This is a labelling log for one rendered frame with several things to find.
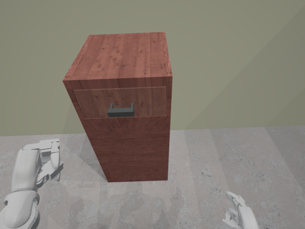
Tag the left robot forearm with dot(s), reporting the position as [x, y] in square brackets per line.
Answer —
[21, 211]

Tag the handle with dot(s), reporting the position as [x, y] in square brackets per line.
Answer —
[120, 112]

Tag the cabinet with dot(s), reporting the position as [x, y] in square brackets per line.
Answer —
[128, 148]

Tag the robot left hand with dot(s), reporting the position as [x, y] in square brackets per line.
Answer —
[28, 164]

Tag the robot right hand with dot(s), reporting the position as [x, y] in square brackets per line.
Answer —
[243, 219]

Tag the drawer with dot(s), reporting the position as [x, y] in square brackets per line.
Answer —
[148, 101]

